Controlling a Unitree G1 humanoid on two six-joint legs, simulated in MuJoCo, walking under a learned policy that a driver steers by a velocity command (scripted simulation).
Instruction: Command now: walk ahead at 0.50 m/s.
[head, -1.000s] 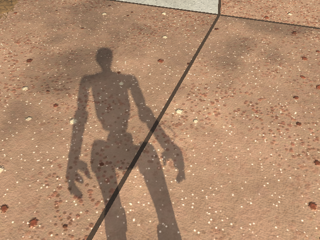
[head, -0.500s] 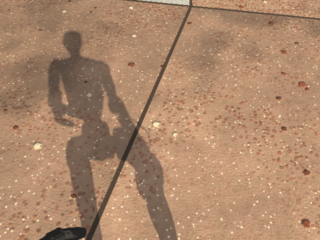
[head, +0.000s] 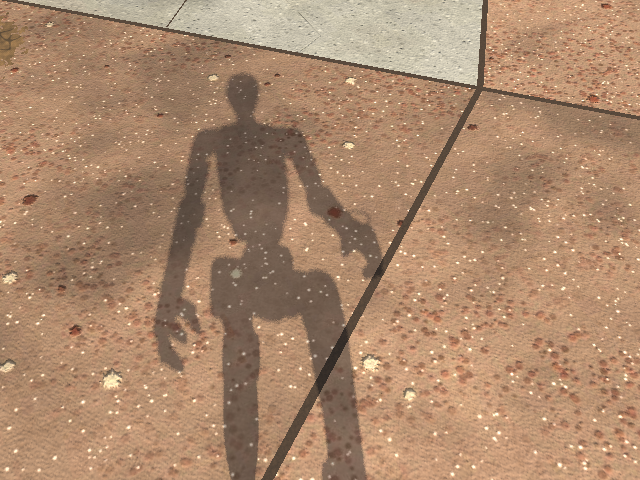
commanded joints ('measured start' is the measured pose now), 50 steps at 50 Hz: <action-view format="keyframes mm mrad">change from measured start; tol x32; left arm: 1 64 161 33 -12 -6 7 7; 29 -461 75 13 -229 -13 -4 -35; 35 78 312 100 -99 12 -6 -29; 50 -55 153 33 -82 4 -12 2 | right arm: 1 -158 -45 5 -98 6 -21 21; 8 413 -309 -84 34 -17 -26 18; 50 17 -53 -13 -46 -7 -4 -9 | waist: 1 15 -76 109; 9 -194 192 -403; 50 -42 -91 48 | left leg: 1 -51 -24 21 -72 -38 10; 6 372 -124 95 -142 -161 96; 9 1110 280 -721 -305 -390 326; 16 485 105 -166 -472 -134 219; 33 733 107 8 -177 341 117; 37 -89 -112 -92 746 -635 28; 50 -4 10 2 98 -1 -8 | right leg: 1 17 -305 130 -31 230 -143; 6 40 -278 77 306 735 -80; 10 -792 -85 174 1180 -275 2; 30 -688 -153 68 333 239 3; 34 -81 -127 63 339 191 -91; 36 404 -462 800 127 -54 -283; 41 -170 -306 330 -1 95 -161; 50 -162 -248 127 -83 263 -142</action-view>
